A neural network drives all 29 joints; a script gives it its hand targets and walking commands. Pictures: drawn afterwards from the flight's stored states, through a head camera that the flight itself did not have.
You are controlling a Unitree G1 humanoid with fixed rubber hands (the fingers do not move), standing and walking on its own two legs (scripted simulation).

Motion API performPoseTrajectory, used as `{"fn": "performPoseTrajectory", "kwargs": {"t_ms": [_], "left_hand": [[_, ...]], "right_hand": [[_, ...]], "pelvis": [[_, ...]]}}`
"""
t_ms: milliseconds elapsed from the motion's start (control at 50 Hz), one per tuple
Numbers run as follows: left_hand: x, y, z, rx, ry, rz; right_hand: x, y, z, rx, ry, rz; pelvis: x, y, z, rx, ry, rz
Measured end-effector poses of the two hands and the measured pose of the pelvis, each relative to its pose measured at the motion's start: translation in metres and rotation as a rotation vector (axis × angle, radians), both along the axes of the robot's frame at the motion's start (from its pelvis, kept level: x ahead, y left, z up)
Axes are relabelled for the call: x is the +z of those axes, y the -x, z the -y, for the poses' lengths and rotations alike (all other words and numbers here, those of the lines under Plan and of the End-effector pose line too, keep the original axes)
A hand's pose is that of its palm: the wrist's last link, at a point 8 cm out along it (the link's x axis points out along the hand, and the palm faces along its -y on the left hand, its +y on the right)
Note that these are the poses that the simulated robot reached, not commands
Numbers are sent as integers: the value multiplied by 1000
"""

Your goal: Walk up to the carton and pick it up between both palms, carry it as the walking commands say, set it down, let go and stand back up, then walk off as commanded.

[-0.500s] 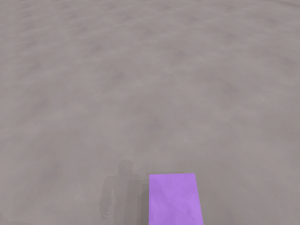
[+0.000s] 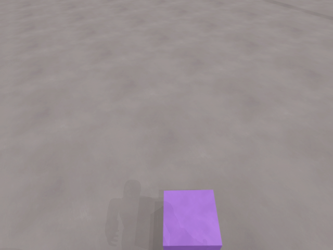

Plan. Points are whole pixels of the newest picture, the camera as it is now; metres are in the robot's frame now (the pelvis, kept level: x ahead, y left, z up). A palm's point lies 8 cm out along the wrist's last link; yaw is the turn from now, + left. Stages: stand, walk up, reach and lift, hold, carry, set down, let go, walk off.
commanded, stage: stand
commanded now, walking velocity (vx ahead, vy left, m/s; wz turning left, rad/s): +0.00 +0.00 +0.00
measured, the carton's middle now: (189, 221) +0.44 -0.05 -0.68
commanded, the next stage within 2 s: reach and lift in 0.42 s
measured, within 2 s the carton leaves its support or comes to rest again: neither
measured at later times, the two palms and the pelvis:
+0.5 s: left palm out of the picture +0.06 +0.23 -0.13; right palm out of the picture +0.04 -0.23 -0.15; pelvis +0.00 +0.00 +0.00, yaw +0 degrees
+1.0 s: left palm out of the picture +0.16 +0.20 -0.17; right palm out of the picture +0.16 -0.25 -0.17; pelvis -0.02 -0.01 -0.05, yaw +0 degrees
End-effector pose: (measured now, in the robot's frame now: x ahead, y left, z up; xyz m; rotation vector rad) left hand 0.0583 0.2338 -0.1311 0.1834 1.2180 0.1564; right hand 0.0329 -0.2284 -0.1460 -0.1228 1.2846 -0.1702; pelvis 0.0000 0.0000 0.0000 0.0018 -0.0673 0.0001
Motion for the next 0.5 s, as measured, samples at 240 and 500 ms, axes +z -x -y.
{"fn": "performPoseTrajectory", "kwargs": {"t_ms": [240,500], "left_hand": [[0,-2,4,-3,-2,-8],[-1,-7,5,-9,4,-12]], "right_hand": [[-1,2,4,-3,-3,-23],[-2,-2,4,-2,-7,-23]], "pelvis": [[1,-3,4,-2,-2,-6],[-2,-3,4,-1,-3,-39]]}}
